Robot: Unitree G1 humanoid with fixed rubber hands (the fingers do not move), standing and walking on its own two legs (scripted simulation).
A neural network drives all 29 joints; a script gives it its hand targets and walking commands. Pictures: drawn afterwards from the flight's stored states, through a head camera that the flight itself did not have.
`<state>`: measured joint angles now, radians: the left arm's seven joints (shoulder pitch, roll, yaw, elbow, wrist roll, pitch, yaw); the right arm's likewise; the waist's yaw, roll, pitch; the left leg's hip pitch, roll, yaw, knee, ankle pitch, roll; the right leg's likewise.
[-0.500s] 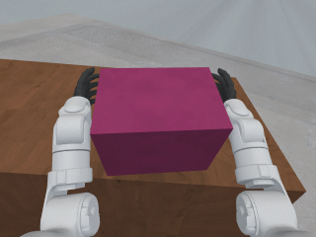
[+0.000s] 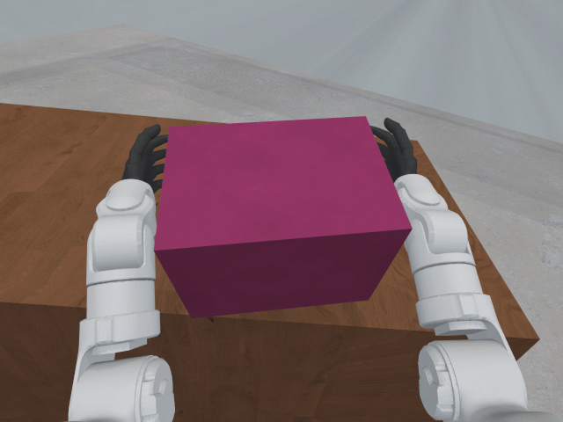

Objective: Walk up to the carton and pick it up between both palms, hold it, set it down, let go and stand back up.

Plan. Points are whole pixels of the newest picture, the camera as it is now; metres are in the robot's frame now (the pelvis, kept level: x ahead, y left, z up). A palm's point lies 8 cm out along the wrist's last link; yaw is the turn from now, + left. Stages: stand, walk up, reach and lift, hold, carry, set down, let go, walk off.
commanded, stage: hold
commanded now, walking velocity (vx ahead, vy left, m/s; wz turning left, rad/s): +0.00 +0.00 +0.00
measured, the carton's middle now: (276, 219) +0.32 +0.00 +0.17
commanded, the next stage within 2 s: none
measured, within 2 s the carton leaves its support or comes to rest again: neither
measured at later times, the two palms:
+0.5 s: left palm (153, 176) +0.38 +0.17 +0.20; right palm (393, 177) +0.38 -0.17 +0.21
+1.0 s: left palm (145, 174) +0.36 +0.18 +0.21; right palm (398, 175) +0.36 -0.17 +0.23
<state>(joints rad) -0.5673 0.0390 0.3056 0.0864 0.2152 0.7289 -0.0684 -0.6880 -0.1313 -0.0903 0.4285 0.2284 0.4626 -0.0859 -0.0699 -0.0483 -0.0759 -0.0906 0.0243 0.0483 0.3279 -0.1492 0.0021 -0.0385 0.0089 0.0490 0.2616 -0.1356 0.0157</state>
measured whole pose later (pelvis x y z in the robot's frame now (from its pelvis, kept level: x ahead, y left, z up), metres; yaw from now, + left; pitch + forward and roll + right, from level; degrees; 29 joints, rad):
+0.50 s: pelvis +0.02 +0.00 +0.00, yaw +0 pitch -4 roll -1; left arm -0.60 0.04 0.31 0.13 0.22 0.71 -0.06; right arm -0.69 -0.13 -0.11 0.46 0.21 0.43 -0.07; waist -0.07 -0.03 -0.05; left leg -0.09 0.02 0.05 0.33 -0.17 0.00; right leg -0.04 0.01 0.05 0.26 -0.15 0.02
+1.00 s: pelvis +0.01 +0.00 +0.00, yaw +0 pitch -5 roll -1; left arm -0.59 0.04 0.30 0.08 0.22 0.73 -0.07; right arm -0.68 -0.13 -0.10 0.41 0.19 0.44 -0.07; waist -0.07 -0.04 -0.08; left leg -0.09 0.02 0.05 0.33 -0.16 0.00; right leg -0.04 0.01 0.05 0.26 -0.14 0.02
